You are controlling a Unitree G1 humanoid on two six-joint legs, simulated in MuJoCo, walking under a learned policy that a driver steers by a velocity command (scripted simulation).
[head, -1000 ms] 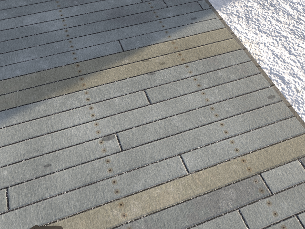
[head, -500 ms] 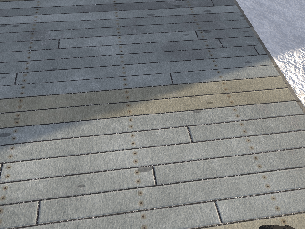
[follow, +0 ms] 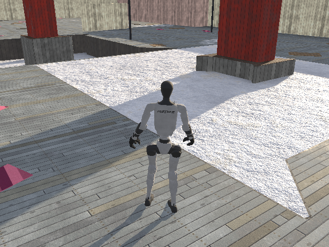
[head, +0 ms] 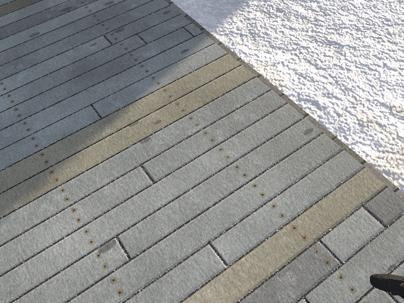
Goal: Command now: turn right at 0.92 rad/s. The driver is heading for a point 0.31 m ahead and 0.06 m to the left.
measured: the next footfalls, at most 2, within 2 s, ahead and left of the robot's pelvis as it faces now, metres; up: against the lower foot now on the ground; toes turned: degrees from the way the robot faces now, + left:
left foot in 0.12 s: +0.11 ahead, +0.13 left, +0.00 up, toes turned -16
right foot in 0.46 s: +0.03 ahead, -0.12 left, +0.00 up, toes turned -9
